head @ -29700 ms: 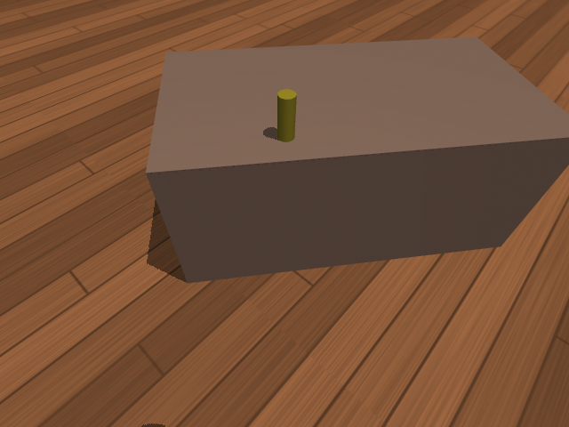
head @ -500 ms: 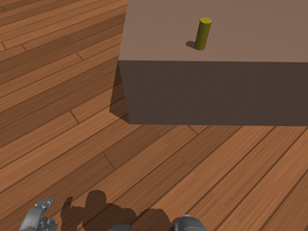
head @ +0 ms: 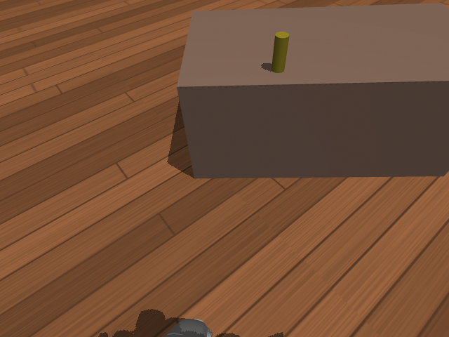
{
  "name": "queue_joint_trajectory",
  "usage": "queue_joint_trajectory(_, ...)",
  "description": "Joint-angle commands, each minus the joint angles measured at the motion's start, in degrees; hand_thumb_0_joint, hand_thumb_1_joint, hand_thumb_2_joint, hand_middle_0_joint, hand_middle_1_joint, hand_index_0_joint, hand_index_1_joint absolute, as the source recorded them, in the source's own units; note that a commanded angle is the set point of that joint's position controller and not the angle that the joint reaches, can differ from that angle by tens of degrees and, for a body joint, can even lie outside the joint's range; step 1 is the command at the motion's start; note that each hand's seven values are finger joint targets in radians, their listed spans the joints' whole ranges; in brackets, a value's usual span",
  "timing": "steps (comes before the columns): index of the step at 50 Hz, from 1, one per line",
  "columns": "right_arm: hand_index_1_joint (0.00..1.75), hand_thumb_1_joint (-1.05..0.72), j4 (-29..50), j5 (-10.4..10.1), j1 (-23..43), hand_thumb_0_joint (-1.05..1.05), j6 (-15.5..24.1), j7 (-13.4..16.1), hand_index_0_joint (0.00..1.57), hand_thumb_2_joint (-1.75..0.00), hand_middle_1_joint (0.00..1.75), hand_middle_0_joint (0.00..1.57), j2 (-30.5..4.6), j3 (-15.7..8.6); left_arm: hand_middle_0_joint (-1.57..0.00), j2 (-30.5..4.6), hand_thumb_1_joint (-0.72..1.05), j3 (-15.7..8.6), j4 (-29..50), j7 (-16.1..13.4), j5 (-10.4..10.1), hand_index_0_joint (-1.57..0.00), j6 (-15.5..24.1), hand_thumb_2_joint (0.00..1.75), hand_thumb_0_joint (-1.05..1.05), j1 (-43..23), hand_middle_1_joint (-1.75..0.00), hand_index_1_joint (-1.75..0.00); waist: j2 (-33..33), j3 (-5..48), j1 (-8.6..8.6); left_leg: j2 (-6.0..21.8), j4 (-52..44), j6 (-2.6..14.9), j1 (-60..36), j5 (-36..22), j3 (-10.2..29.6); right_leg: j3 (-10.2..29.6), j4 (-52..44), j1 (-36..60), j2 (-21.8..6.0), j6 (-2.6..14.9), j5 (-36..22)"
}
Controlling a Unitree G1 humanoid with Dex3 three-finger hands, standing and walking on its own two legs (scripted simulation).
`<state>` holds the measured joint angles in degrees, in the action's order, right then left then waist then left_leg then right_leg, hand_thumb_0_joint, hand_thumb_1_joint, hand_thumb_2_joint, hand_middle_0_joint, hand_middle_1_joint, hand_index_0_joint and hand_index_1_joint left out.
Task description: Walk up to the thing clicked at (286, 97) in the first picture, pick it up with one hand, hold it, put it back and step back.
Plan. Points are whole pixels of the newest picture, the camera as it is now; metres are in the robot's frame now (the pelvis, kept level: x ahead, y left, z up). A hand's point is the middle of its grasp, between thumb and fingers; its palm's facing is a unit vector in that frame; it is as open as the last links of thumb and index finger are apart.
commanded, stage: step back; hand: right
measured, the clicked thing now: (279, 53) +1.12 -0.15 -0.09
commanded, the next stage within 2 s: stand in 0.94 s
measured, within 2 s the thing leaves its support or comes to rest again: neither
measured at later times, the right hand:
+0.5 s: hand out of the picture +0.06 -0.27 -0.16, palm faces -0.04 +0.93 -0.37, open 7.4 cm
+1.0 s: hand (343, 332) +0.17 -0.21 -0.14, palm faces -0.06 +0.94 -0.33, open 7.4 cm
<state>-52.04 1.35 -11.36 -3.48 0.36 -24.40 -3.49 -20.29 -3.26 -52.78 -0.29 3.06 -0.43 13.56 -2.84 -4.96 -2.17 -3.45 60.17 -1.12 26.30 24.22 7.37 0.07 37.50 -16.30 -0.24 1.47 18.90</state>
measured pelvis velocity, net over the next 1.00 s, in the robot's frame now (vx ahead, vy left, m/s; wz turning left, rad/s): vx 0.05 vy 0.03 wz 0.02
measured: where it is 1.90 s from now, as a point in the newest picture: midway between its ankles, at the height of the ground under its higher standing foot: outside the picture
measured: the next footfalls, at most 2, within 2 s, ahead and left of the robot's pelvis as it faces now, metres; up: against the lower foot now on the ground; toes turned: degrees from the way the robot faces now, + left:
left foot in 0.12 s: +0.01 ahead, +0.15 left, +0.00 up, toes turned +1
right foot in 0.42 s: +0.08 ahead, -0.10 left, +0.00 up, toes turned +1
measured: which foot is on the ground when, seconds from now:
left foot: up 0.00-0.10, down 0.12-0.44, up 0.46-0.68, down 0.70-1.00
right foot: down 0.00-0.16, up 0.18-0.40, down 0.42-1.00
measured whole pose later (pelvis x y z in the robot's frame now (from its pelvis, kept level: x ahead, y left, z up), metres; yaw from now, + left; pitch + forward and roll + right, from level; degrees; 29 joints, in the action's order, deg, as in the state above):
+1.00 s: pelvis +0.05 +0.03 +0.01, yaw +1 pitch -2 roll -1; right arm -60.8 0.6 -2.9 0.3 -0.5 -18.8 -0.8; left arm -21.8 -0.7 -60.8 -0.2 0.5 0.9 7.2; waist 0.1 -4.5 -1.2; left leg 2.6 32.1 -0.9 16.1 14.2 -1.1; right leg 0.3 30.5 -11.7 -0.8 -1.3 17.1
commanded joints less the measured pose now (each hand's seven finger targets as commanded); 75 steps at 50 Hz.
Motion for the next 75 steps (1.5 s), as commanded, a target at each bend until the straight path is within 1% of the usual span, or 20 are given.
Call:
queue_joint_trajectory(1, 0.3, -0.9, 4.2, 1.1, 4.3, 0.0, 2.6, -0.9, 0.2, -0.9, 0.3, 0.2, -9.8, -2.7, -0.2, -18.7, 0.9, -5.5, 4.3, -0.6, 0.1, -0.2, 2.6, 0.9, 0.0, -1.1, -0.3, -0.3, 12.6, -0.3, -2.6, 2.5, -13.6, -0.16, 3.1, 5.7, -1.7, 20.7, -20.0, 3.9, -14.9, 8.99, 27.4)
queue_joint_trajectory(4, 0.3, -0.9, 1.3, 0.6, -0.3, 0.0, 3.6, -1.5, 0.2, -0.9, 0.3, 0.2, -9.0, -2.9, -0.2, -19.1, 0.9, -5.0, 4.0, -0.1, -0.3, -0.2, 2.0, 0.9, 0.0, -3.5, -0.3, -0.3, 14.1, 1.4, 0.0, 2.9, -26.9, 1.99, -9.4, 5.9, -7.6, 15.4, -19.4, -1.4, -14.4, 8.02, 21.9)
queue_joint_trajectory(6, 0.3, -0.9, -1.4, 0.7, -5.3, 0.0, 4.4, -1.3, 0.2, -0.9, 0.3, 0.2, -9.5, -3.8, -0.2, -15.3, 0.9, -3.0, 4.2, 0.1, -0.4, -0.2, 1.3, 0.9, 0.0, -2.5, -0.3, -0.3, 6.2, 3.3, 3.3, 2.0, -38.2, 3.48, -24.4, -0.4, -5.8, 7.2, -9.2, -10.1, -8.1, 4.48, 18.8)
queue_joint_trajectory(8, 0.3, -0.9, -0.7, 1.7, -6.4, 0.0, 4.9, -0.9, 0.2, -0.9, 0.3, 0.2, -18.0, -5.2, -0.2, -13.7, 0.9, -2.7, 5.4, -0.1, -1.6, -0.2, 1.6, 0.9, 0.0, -8.8, -0.3, -0.3, -7.8, 0.2, 6.36, 23.5, -50.2, 14.22, -18.8, 32.5, 31.0, 0.4, 12.8, -23.8, -0.3, -0.87, 14.5)
queue_joint_trajectory(9, 0.3, -0.9, -0.1, 1.2, -3.9, 0.0, 5.4, -0.8, 0.2, -0.9, 0.3, 0.2, -16.9, -5.0, -0.2, -16.2, 0.9, -3.3, 5.0, 0.0, -1.4, -0.2, 1.8, 0.9, 0.0, -9.5, -0.3, -0.3, -2.0, -4.0, 5.28, 23.0, -50.7, 15.03, -13.7, 28.1, 28.1, 5.4, 16.4, -21.7, -2.2, -0.42, 10.1)
queue_joint_trajectory(11, 0.3, -0.9, 0.8, 1.2, -0.4, 0.0, 6.1, -0.4, 0.2, -0.9, 0.3, 0.2, -12.6, -3.3, -0.2, -14.3, 0.9, -2.7, 2.7, 0.6, -2.1, -0.2, 2.3, 0.9, 0.0, -4.3, -0.3, -0.3, -0.9, -1.6, 2.35, 17.5, -46.5, 11.7, -17.7, 11.4, 16.8, 4.8, 15.7, -18.7, -2.3, -0.48, 5.3)
queue_joint_trajectory(16, 0.3, -0.9, 1.0, 1.3, -0.8, 0.0, 5.6, -0.7, 0.2, -0.9, 0.3, 0.2, -12.1, -3.5, -0.2, -13.2, 0.9, -2.8, 1.7, 1.6, -1.7, -0.2, 2.5, 0.9, 0.0, -3.6, -0.3, -0.3, -7.9, -0.3, 3.62, 15.1, -44.3, 11.02, -11.4, 6.9, 7.8, -0.7, 4.7, -7.1, -1.0, -1.3, 5.4)
queue_joint_trajectory(20, 0.3, -0.9, 1.9, 0.6, 1.8, 0.0, 4.0, -0.9, 0.2, -0.9, 0.3, 0.2, -10.2, -2.8, -0.2, -12.8, 0.9, -3.5, -1.6, 0.7, -1.4, -0.2, 3.5, 0.9, 0.0, 2.1, -0.3, -0.3, -3.5, 0.8, -0.58, 12.1, -33.7, 8.18, -1.0, 7.1, 2.5, -2.7, -9.4, 11.6, 2.1, -0.35, -1.6)
queue_joint_trajectory(21, 0.3, -0.9, 2.1, 0.4, 0.6, 0.0, 4.0, -0.8, 0.2, -0.9, 0.3, 0.2, -7.1, -1.8, -0.2, -13.9, 0.9, -3.9, -1.8, 0.2, -0.9, -0.2, 3.9, 0.9, 0.0, 3.8, -0.3, -0.3, 1.4, 2.1, -1.63, 9.3, -26.3, 6.32, 3.0, 6.1, 0.0, 2.2, -11.9, 16.9, 0.1, 0.28, 0.1)
queue_joint_trajectory(22, 0.3, -0.9, 3.2, 0.1, 0.5, 0.0, 4.2, -0.8, 0.2, -0.9, 0.3, 0.2, -3.7, -0.8, -0.2, -18.6, 0.9, -5.1, -1.6, -0.4, -0.4, -0.2, 4.6, 0.9, 0.0, 5.8, -0.3, -0.3, 13.6, 3.0, -2.59, 0.9, -11.0, 3.13, 11.5, 7.4, -3.6, 26.1, -20.4, 19.0, -13.2, 4.88, 10.6)
queue_joint_trajectory(23, 0.3, -0.9, 2.5, 0.6, 1.2, 0.0, 4.1, 0.1, 0.2, -0.9, 0.3, 0.2, -7.3, -2.0, -0.2, -21.7, 0.9, -5.6, -0.8, -0.3, -0.6, -0.2, 4.7, 0.9, 0.0, 4.1, -0.3, -0.3, 11.6, 1.5, -2.61, 1.9, -4.3, 2.31, 8.4, 11.7, -1.6, 35.5, -24.5, 9.8, -22.6, 11.55, 17.6)
queue_joint_trajectory(24, 0.3, -0.9, 1.6, 0.4, -0.5, 0.0, 4.2, 0.2, 0.2, -0.9, 0.3, 0.2, -9.7, -2.7, -0.2, -21.0, 0.9, -5.4, 0.6, -0.2, -1.2, -0.2, 4.8, 0.9, 0.0, 1.5, -0.3, -0.3, 7.4, -0.2, -1.22, 3.3, -2.0, 2.33, 7.4, 9.8, 1.2, 34.5, -23.3, 7.3, -23.0, 13.5, 15.1)
queue_joint_trajectory(28, 0.3, -0.9, -1.2, 0.2, -3.2, 0.0, 4.6, -0.2, 0.2, -0.9, 0.3, 0.2, -8.0, -2.2, -0.2, -16.9, 0.9, -3.9, 1.3, -0.7, -1.5, -0.2, 5.1, 0.9, 0.0, -3.0, -0.3, -0.3, 8.5, 1.3, 1.1, 5.9, -7.7, 1.45, 1.1, 1.3, -0.2, 16.5, -17.4, 3.8, -15.4, 9.44, -7.3)
queue_joint_trajectory(33, 0.3, -0.9, -2.5, 0.2, -2.1, 0.0, 4.6, -0.1, 0.2, -0.9, 0.3, 0.2, -5.7, -1.7, -0.2, -15.7, 0.9, -2.4, 2.0, -0.8, -2.4, -0.2, 4.1, 0.9, 0.0, -6.2, -0.3, -0.3, 12.1, 5.0, 2.42, 4.8, -26.0, 1.38, -12.9, -7.1, -9.3, 6.7, -8.7, 0.1, -12.2, 6.47, -29.7)
queue_joint_trajectory(35, 0.3, -0.9, -3.5, 0.3, -2.1, 0.0, 4.8, 0.4, 0.2, -0.9, 0.3, 0.2, -7.0, -2.1, -0.2, -14.1, 0.9, -1.5, 2.3, -0.9, -2.8, -0.2, 3.2, 0.9, 0.0, -6.2, -0.3, -0.3, 8.1, 6.4, 2.99, 6.1, -31.4, 2.69, -17.9, -22.1, -6.3, 5.1, -3.9, -1.8, -9.0, 2.93, -26.4)
queue_joint_trajectory(36, 0.3, -0.9, -3.0, 0.7, -0.8, 0.0, 5.0, 0.7, 0.2, -0.9, 0.3, 0.2, -9.6, -2.5, -0.2, -12.5, 0.9, -0.9, 2.6, -0.9, -3.0, -0.2, 2.8, 0.9, 0.0, -5.1, -0.3, -0.3, 2.6, 8.1, 2.16, 11.9, -32.9, 4.65, -18.9, -26.9, 0.8, 4.3, -1.9, -3.8, -6.4, 1.31, -18.9)
queue_joint_trajectory(38, 0.3, -0.9, -1.8, 0.0, 5.6, 0.0, 5.0, 0.4, 0.2, -0.9, 0.3, 0.2, -12.8, -2.4, -0.2, -12.7, 0.9, -1.1, 0.2, -1.1, -3.4, -0.2, 1.7, 0.9, 0.0, -3.9, -0.3, -0.3, -3.9, 7.6, 0.38, 19.8, -37.1, 11.43, -7.7, -17.9, 8.5, 0.0, 1.8, 4.1, -0.7, -0.22, 4.1)
queue_joint_trajectory(44, 0.3, -0.9, -3.9, -0.3, 9.4, 0.0, 4.7, 0.3, 0.2, -0.9, 0.3, 0.2, -8.6, -0.5, -0.2, -14.5, 0.9, -1.3, -3.0, -0.6, -2.6, -0.2, 2.8, 0.9, 0.0, -4.6, -0.3, -0.3, -1.1, 8.1, 0.85, 11.6, -32.8, 4.09, -11.3, -17.0, -1.1, 6.6, -9.3, 4.7, -5.4, 1.36, -12.2)
queue_joint_trajectory(53, 0.3, -0.9, -7.9, -1.2, 10.1, 0.0, 5.7, -0.5, 0.2, -0.9, 0.3, 0.2, -7.8, 0.4, -0.2, -12.7, 0.9, 1.2, -7.3, -0.2, -2.9, -0.2, 3.2, 0.9, 0.0, -9.6, -0.3, -0.3, 2.6, 9.0, 2.65, 11.9, -37.9, 3.0, -21.3, -28.7, -2.4, 4.8, -16.1, 8.1, -6.7, -0.35, -20.5)
queue_joint_trajectory(75, 0.3, -0.9, -10.6, -0.9, 10.5, 0.0, 5.6, -0.6, 0.2, -0.9, 0.3, 0.2, -7.7, 0.6, -0.2, -12.4, 0.9, 1.0, -9.5, 0.0, -2.6, -0.2, 2.9, 0.9, 0.0, -10.9, -0.3, -0.3, 2.5, 7.0, 2.5, 11.5, -44.4, 1.79, -20.9, -19.6, -3.5, 4.8, -22.4, 9.0, -7.4, -0.91, -12.6)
